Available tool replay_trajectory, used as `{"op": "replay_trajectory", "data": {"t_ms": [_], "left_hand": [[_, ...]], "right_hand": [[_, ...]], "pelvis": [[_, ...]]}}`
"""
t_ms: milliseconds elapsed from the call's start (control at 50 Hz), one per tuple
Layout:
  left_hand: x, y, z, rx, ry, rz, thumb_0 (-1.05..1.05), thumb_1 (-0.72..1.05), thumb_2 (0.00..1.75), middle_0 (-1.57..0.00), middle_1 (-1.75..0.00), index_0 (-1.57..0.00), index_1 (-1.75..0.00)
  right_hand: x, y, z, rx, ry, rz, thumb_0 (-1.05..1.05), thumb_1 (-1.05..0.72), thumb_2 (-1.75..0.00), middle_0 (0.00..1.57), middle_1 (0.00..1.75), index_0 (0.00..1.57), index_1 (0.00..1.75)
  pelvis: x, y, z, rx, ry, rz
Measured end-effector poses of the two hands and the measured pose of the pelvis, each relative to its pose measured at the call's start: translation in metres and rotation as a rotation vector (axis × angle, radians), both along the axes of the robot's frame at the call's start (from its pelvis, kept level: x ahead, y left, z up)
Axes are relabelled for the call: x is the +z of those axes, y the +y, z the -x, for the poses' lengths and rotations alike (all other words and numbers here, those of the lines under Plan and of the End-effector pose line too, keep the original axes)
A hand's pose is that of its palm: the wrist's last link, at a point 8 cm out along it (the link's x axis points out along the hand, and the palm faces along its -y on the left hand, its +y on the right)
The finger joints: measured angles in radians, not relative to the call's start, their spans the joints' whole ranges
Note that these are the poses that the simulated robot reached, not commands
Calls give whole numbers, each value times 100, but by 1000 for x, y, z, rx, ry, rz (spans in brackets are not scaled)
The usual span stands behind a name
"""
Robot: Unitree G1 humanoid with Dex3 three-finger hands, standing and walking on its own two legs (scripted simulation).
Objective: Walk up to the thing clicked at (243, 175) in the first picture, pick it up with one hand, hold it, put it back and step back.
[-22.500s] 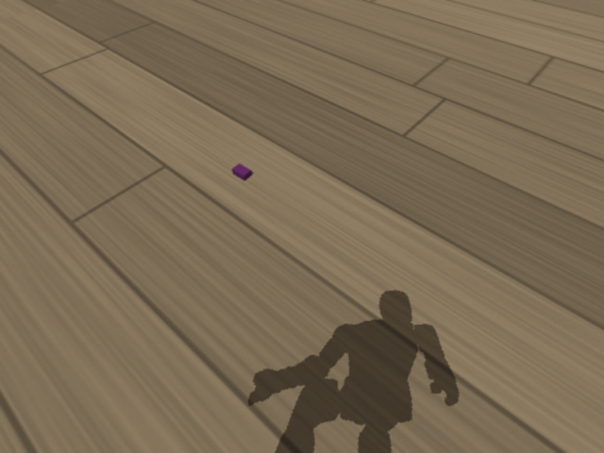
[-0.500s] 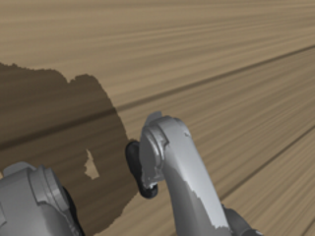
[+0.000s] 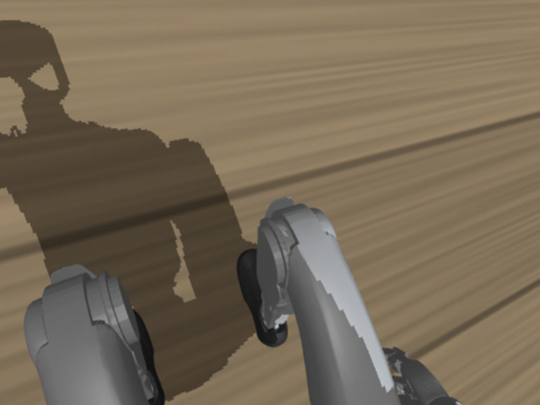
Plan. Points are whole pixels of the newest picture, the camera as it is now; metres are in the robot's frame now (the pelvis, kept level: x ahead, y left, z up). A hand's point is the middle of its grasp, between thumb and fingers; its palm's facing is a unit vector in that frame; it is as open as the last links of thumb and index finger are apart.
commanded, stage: lift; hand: left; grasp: from above
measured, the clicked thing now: out of the picture +0.56 +0.29 -0.19
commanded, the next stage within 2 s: hold in 1.66 s
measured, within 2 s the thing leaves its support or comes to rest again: neither
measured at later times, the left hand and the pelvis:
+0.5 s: hand out of the picture +0.47 +0.31 -0.04, palm faces -0.44 -0.09 -0.89, open 7.9 cm; pelvis -0.01 +0.00 +0.06, yaw +4 degrees
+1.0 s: hand out of the picture +0.38 +0.28 +0.15, palm faces -0.42 -0.11 -0.90, open 7.8 cm; pelvis +0.01 +0.00 +0.22, yaw +7 degrees
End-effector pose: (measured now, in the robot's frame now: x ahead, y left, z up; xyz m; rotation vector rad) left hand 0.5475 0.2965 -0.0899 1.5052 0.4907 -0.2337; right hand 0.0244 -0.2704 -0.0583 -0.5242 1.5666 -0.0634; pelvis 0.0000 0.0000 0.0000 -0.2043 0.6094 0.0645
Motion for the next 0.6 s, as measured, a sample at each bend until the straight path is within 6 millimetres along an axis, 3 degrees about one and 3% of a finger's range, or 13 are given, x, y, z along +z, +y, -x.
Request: {"op": "replay_trajectory", "data": {"t_ms": [280, 420, 600], "left_hand": [[44, 2, 28, -19, 10, 28, 0, 38, 5, -91, -21, -94, -17], [81, 8, 55, -28, 2, 38, 0, 39, 5, -89, -25, -92, -19], [142, 15, 90, -21, -13, 36, 0, 39, 5, -87, -28, -91, -21]], "right_hand": [[10, -10, -13, -28, -35, 10, 0, -90, -90, 20, 30, 20, 30], [19, -10, -37, -29, -106, -3, 1, -90, -90, 20, 30, 20, 30], [42, 3, -78, -31, -225, -55, 1, -90, -90, 20, 30, 20, 30]], "pelvis": [[22, -2, 4, 19, 16, -22], [43, -1, 5, 30, 23, -40], [85, 1, 5, 42, 12, -68]]}}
